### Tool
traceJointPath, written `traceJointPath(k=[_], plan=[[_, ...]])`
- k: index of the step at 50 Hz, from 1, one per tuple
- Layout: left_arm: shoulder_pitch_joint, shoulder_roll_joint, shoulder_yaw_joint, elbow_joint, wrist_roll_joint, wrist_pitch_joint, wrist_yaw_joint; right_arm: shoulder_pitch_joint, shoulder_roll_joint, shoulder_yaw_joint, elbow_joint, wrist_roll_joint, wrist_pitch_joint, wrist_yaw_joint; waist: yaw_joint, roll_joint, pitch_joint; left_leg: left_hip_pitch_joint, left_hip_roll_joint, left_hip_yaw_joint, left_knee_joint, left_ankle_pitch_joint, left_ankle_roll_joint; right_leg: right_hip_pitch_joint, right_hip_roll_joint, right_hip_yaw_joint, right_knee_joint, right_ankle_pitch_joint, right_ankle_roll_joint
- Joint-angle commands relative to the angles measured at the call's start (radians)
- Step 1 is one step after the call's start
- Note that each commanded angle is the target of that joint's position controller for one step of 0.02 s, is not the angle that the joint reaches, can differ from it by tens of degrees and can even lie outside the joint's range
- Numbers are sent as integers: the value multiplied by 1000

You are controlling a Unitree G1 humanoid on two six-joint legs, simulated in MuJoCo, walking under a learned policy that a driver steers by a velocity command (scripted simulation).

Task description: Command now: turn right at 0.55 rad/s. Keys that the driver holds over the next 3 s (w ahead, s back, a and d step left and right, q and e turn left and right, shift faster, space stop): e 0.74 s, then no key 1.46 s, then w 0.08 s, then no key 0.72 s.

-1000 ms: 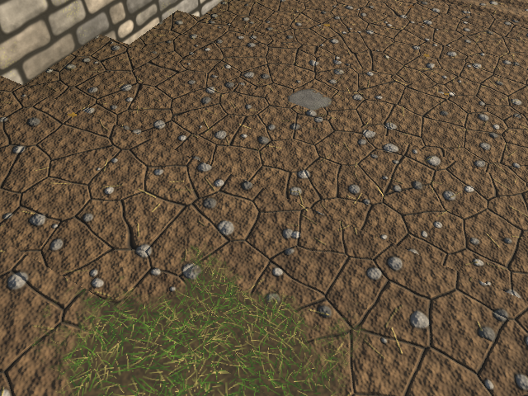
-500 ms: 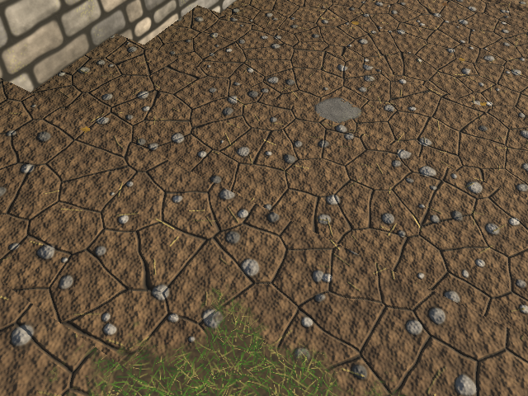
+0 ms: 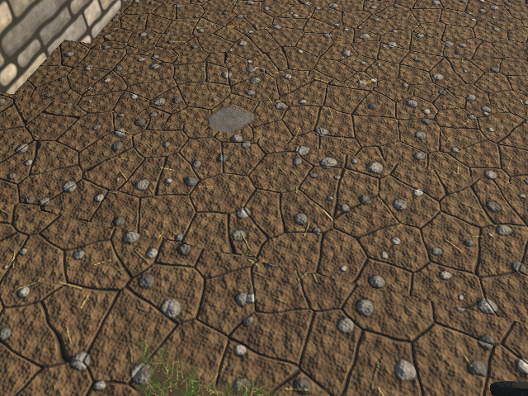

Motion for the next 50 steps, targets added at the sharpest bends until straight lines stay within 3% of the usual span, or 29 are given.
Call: traceJointPath(k=[1, 4, 10, 12, 14, 15, 16, 17, 18, 19, 20, 21, 22, 24, 26, 27, 30, 33, 36, 39, 42, 44, 45, 46, 47, 48, 49, 50], plan=[[1, 140, 33, -98, -1, -21, -6, 93, -70, -6, -26, 2, 18, 6, -36, -96, -91, 10, 17, 5, -78, 58, -35, 105, -250, 218, -51, 577, -232], [46, 152, 33, -126, 0, -14, -17, 79, -51, 11, -23, -15, 32, 8, 6, -113, -99, 14, 28, 13, -202, 19, -48, 141, -277, 303, -14, 527, -244], [26, 162, 33, -183, 7, 6, -24, 104, -47, 37, -16, 7, 15, 8, 43, -143, -115, 87, -21, 37, -393, 9, -13, 106, -283, 435, 43, 466, -246], [-15, 166, 30, -188, 2, 18, -27, 146, -45, 42, -11, 18, 9, 13, 20, -133, -111, 170, -44, 50, -522, 73, 17, 58, -262, 455, 62, 422, -232], [-58, 163, 22, -176, -4, 39, -38, 193, -57, 39, -10, 42, -7, 21, -28, -103, -96, 324, -64, 78, -752, 284, 81, -41, -216, 447, 89, 297, -200], [-15, 125, 5, -155, 1, 46, -41, 195, -87, 27, -22, 43, -17, 22, -27, -76, -106, 428, -5, 40, -813, 437, 157, -107, -170, 428, 131, 152, -143], [42, 38, -20, -165, 1, 49, -35, 228, -188, -6, -43, 33, -38, 13, -12, 90, -154, 586, 223, -157, -829, 874, 383, -243, -20, 280, 321, -194, -5], [62, 44, -12, -203, 22, 36, -15, 220, -262, -26, -70, -2, -56, 14, 6, 173, -131, 632, 459, -389, -857, 1085, 621, -445, 69, 146, 561, -495, 117], [20, 102, -3, -188, 39, 41, 1, 210, -206, -21, -56, -24, -56, 17, -27, 61, -101, 566, 496, -375, -917, 922, 587, -483, -18, 107, 754, -493, 163], [2, 133, 8, -167, 37, 50, 21, 136, -153, -12, -65, 6, -59, 30, 3, 35, -47, 480, 394, -249, -917, 797, 484, -467, -44, 86, 886, -416, 184], [24, 149, 13, -142, 35, 54, 34, 26, -91, 6, -101, 19, -59, 39, 42, 47, -28, 391, 298, -121, -903, 788, 405, -423, -37, 63, 968, -335, 204], [47, 133, 5, -131, 41, 56, 28, -28, -79, 8, -129, 18, -56, 35, 50, 81, -44, 344, 253, -32, -887, 884, 380, -368, -26, 43, 1034, -264, 217], [37, 144, 3, -134, 43, 47, 14, -55, -86, 7, -147, 20, -60, 24, 52, 66, -45, 343, 240, 13, -906, 883, 365, -358, -31, 26, 1038, -218, 215], [20, 114, -9, -132, 16, 48, -8, 11, -106, 0, -139, 3, -55, -1, -6, 53, -54, 433, 226, 63, -903, 864, 377, -392, -33, 25, 1043, -153, 214], [12, 119, -3, -130, -3, 50, -12, 87, -105, 0, -114, -8, -47, 3, -38, 69, -59, 551, 258, 71, -894, 885, 394, -445, -46, 63, 987, -126, 221], [8, 131, -1, -134, -11, 52, -7, 82, -109, -4, -105, 0, -49, 10, -32, 79, -52, 580, 274, 83, -890, 879, 396, -445, -63, 61, 922, -128, 225], [0, 101, -16, -139, 13, 66, 1, 117, -118, -19, -82, 8, -54, 26, -45, 90, -44, 634, 312, 105, -890, 854, 418, -433, -114, 21, 738, -155, 234], [-16, 62, -39, -151, 27, 88, -4, 145, -159, -53, -66, 6, -66, 24, -68, 89, -26, 625, 333, 122, -913, 792, 428, -353, -137, -60, 534, -186, 222], [-10, 74, -41, -152, 42, 102, -18, 101, -184, -76, -78, -9, -72, 16, -59, 97, -11, 563, 362, 127, -949, 698, 426, -240, -129, -97, 411, -214, 171], [-16, 91, -32, -145, 32, 100, -26, 48, -181, -85, -88, -12, -74, 5, -43, 127, -10, 552, 375, 119, -976, 564, 396, -181, -125, -86, 311, -184, 124], [-12, 95, -25, -130, 12, 83, -34, 2, -174, -82, -86, -6, -57, 0, -14, 120, -21, 545, 350, 134, -938, 420, 340, -108, -100, -97, 133, -77, 74], [9, 88, -17, -120, -20, 61, -46, -24, -151, -64, -62, -10, -31, 12, 16, 93, -42, 449, 316, 150, -861, 302, 282, 56, -37, -126, -49, 156, 13], [25, 97, -7, -129, -25, 50, -50, 14, -95, -41, -32, -20, -20, 25, 33, 46, -82, 367, 268, 188, -784, 236, 222, 193, -59, -91, -72, 253, -29], [61, 204, 20, -152, -29, 36, -29, 102, 11, -11, -54, -28, -19, 33, -12, -164, -173, 237, 131, 316, -556, -27, 98, 374, -252, 121, -29, 782, -186], [82, 301, 51, -184, -23, 15, -17, 128, -33, -13, -78, -18, -45, 21, 10, -190, -167, 39, 37, 197, -395, -221, 56, 414, -407, 333, -41, 728, -345], [77, 258, 52, -164, -3, -10, -4, 73, -79, -18, -64, -19, -60, 24, 41, -126, -88, -53, 54, 90, -325, -209, 55, 358, -392, 295, -76, 567, -314], [53, 200, 38, -155, -9, -18, -3, 40, -114, -25, -51, -8, -59, 16, 39, -121, -68, -74, 70, 74, -250, -171, 46, 327, -344, 217, -74, 531, -252], [11, 146, 16, -172, -27, -13, -6, 74, -129, -29, -27, -10, -57, 14, 13, -110, -83, -51, 82, 51, -218, -147, 37, 292, -329, 185, -70, 560, -218]])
